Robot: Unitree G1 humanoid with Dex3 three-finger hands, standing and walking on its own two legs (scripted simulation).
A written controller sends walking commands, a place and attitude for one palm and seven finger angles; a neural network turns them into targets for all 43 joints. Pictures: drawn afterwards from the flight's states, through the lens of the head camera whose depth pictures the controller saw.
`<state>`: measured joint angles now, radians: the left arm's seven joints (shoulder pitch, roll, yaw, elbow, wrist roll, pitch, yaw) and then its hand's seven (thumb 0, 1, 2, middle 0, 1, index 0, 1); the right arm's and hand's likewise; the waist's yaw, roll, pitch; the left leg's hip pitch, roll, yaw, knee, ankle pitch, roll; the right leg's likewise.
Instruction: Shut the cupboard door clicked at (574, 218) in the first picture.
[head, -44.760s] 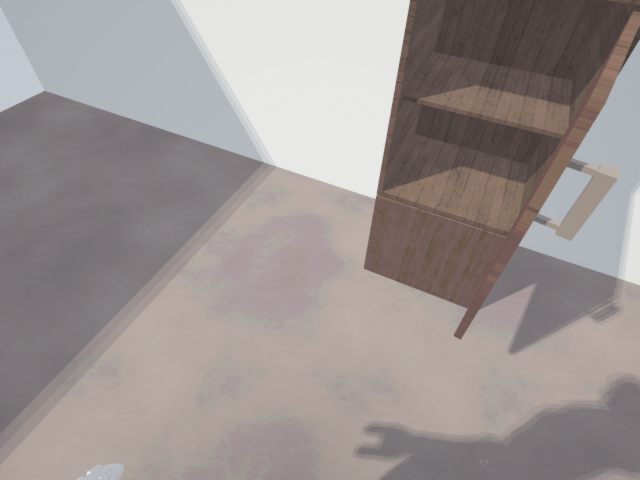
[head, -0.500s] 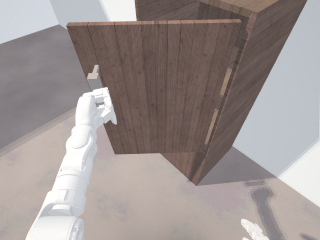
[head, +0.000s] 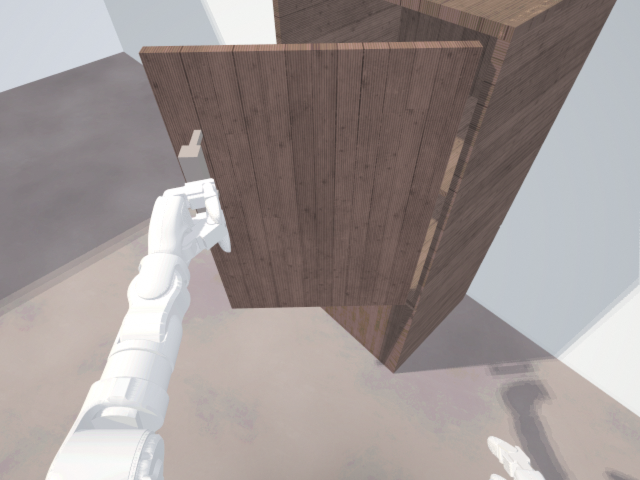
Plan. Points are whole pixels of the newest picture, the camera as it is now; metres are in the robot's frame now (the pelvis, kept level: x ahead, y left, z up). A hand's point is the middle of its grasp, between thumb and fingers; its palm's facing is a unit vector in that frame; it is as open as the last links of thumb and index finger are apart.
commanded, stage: push the door shut along its arc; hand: left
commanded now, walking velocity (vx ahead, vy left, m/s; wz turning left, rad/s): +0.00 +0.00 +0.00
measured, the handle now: (204, 178) +0.50 +0.19 +0.10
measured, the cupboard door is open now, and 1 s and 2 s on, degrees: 47 39 16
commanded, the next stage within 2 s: pull the fist back off the door in 1.78 s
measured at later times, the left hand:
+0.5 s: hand (238, 193) +0.46 +0.13 +0.11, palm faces -0.10 -0.99 -0.03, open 3.1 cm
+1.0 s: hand (267, 161) +0.52 +0.09 +0.11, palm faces -0.23 -0.97 -0.01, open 3.1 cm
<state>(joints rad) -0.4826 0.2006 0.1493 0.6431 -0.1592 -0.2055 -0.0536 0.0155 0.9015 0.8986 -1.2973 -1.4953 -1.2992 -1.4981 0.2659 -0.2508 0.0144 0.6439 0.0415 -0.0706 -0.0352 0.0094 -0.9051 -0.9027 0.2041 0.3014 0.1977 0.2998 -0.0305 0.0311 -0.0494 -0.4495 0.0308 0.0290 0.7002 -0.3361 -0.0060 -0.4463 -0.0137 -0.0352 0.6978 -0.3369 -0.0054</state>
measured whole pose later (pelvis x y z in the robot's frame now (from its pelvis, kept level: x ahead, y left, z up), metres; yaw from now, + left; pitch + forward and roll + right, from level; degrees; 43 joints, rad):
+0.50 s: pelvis -0.01 +0.01 -0.01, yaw +0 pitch +10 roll -1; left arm -0.85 0.30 0.19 1.07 -0.15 -0.30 -0.17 0.02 0.90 0.90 -1.30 -1.50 -1.30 -1.50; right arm 0.36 -0.27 0.01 0.70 0.03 -0.06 -0.02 0.01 -0.90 -0.90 0.21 0.30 0.20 0.30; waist -0.10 0.03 -0.05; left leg -0.60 0.02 0.03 0.78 -0.35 0.01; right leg -0.59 -0.02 -0.03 0.77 -0.34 0.01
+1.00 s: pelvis -0.01 +0.01 -0.02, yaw -1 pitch +17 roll -1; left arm -1.12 0.46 0.29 1.28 -0.09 -0.27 -0.29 0.02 0.90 0.90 -1.30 -1.50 -1.30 -1.50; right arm 0.42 -0.29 0.02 0.68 0.01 -0.05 -0.02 0.00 -0.90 -0.90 0.21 0.30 0.20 0.30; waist -0.21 0.04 -0.06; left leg -0.78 0.05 0.03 0.86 -0.37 0.00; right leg -0.76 0.00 -0.03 0.83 -0.35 0.00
